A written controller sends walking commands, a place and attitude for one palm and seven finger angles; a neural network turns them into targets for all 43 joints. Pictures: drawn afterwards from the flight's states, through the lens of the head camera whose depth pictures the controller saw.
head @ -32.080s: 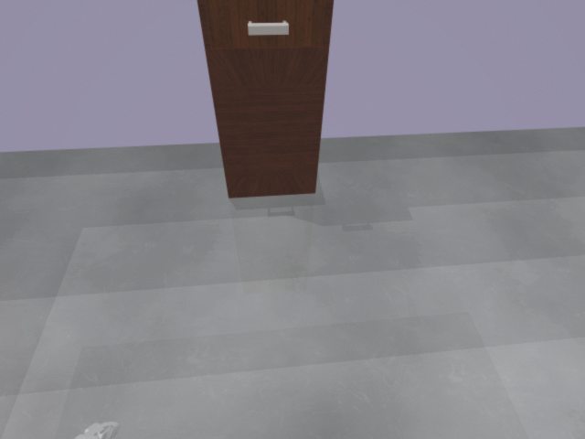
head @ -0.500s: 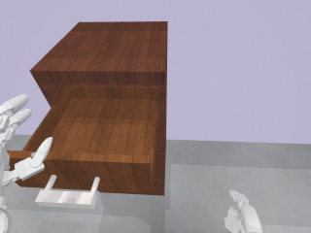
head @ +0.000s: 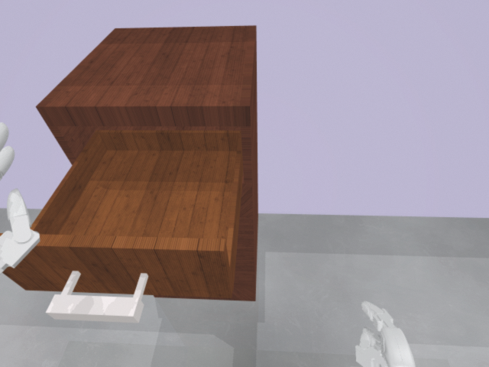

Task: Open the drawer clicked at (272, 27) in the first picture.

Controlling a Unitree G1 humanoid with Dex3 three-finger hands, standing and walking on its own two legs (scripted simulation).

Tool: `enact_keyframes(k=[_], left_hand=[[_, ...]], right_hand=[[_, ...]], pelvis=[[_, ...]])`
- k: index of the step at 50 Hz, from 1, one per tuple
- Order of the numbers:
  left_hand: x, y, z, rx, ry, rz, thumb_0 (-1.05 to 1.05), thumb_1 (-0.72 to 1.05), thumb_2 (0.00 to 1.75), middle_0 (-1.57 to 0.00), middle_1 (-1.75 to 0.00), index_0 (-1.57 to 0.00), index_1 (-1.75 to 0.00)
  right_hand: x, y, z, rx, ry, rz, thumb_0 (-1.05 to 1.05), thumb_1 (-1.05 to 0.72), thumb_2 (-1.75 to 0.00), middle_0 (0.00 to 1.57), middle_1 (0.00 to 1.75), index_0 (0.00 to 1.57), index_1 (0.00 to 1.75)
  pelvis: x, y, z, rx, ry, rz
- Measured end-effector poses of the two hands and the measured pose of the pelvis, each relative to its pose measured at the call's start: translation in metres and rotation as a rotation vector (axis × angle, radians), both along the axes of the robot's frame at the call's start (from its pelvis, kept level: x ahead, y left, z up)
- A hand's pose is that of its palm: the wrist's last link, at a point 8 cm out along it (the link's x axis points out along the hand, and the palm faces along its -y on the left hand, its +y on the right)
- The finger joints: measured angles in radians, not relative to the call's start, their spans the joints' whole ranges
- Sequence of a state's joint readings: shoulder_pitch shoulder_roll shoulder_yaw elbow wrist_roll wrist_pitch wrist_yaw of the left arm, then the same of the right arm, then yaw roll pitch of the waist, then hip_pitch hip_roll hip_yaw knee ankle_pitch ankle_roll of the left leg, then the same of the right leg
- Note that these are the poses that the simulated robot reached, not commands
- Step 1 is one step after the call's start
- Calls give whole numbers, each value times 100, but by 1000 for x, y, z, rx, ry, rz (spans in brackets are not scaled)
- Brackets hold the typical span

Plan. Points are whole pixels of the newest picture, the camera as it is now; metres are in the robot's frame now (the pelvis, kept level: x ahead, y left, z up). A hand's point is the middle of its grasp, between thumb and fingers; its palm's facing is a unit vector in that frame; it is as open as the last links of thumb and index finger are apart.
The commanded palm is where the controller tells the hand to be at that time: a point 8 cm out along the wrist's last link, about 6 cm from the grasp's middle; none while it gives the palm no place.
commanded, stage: step back with the hand held close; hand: left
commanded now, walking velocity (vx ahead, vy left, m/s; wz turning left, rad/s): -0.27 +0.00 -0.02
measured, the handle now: (102, 293) +0.21 +0.25 +0.03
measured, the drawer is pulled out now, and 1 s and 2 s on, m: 0.29 0.29 0.29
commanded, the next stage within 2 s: stop stepping back and stand still in 1.22 s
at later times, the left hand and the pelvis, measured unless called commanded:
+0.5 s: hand out of the picture +0.14 +0.27 +0.22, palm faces +0.42 -0.77 -0.47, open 7.4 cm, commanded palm +0.07 +0.31 +0.23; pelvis -0.06 +0.03 -0.01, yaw +0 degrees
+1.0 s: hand out of the picture +0.07 +0.21 +0.20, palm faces +0.22 -0.81 -0.54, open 7.4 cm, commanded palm -0.01 +0.28 +0.23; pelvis -0.16 +0.01 -0.01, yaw -4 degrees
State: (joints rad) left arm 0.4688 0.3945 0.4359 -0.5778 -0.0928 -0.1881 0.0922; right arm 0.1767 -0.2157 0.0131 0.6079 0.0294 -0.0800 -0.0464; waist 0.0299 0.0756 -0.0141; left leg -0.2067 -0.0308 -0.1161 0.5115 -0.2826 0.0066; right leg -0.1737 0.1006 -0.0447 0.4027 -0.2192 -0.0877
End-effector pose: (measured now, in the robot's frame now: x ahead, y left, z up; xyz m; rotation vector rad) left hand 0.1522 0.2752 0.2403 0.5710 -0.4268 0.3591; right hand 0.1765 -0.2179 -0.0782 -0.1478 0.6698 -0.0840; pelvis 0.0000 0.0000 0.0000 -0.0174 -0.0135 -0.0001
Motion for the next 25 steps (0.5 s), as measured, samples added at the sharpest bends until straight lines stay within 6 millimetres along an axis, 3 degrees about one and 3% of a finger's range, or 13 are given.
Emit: enact_keyframes(k=[10,20,25], left_hand=[[-11,12,-28,6,131,-36,1,89,90,-22,-30,-21,-30],[-42,23,-5,97,8,-57,1,89,90,-22,-30,-21,-30],[-56,32,-9,61,-38,-42,1,89,90,-22,-30,-21,-30]], right_hand=[[-30,-13,0,-72,85,-80,1,-91,-90,20,30,20,30],[-44,8,10,-82,27,-49,1,-91,-90,20,30,20,30],[-55,18,11,-76,1,-37,1,-91,-90,20,30,20,30]], pelvis=[[-15,15,-3,8,49,4],[-42,26,-8,6,52,-2],[-56,32,-11,-11,51,0]])
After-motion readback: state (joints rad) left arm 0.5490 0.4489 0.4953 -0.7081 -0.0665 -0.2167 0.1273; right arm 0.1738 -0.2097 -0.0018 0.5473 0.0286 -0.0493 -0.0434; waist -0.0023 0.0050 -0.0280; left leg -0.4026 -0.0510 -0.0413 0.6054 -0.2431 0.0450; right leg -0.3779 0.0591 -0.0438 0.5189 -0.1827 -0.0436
